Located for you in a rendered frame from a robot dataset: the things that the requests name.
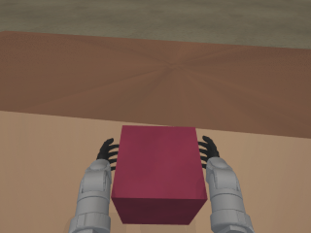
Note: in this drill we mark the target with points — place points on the left robot hand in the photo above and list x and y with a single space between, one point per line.
105 154

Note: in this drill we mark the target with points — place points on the left robot forearm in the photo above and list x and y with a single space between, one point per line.
92 210

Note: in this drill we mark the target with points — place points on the right robot hand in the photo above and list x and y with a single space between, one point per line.
210 152

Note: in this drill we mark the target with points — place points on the carton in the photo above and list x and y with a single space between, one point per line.
158 177

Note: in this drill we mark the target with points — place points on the right robot forearm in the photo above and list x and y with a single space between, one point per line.
228 211

